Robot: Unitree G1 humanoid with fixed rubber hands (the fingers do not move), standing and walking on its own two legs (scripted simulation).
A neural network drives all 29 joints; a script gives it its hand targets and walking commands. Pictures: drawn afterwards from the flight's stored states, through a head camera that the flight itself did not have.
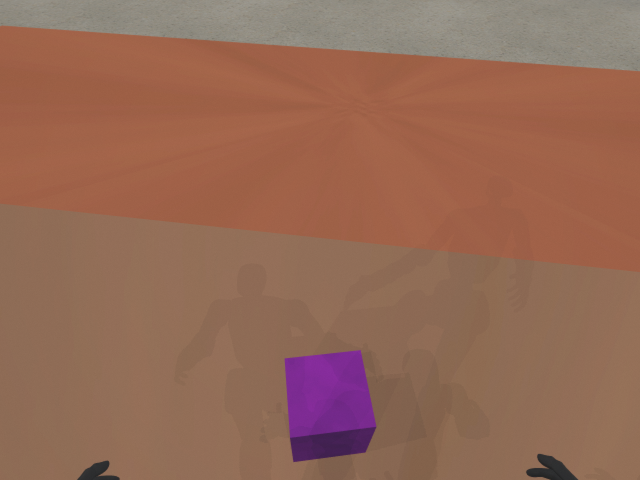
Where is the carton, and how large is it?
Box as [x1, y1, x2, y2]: [285, 350, 375, 461]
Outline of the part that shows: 360,350 285,358 289,429 293,461 365,451 375,428 375,422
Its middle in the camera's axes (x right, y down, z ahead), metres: +0.02 +0.46 +1.09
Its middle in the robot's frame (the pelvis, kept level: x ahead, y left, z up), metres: +0.42 -0.02 -0.66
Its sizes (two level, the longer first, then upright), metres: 0.210 0.200 0.250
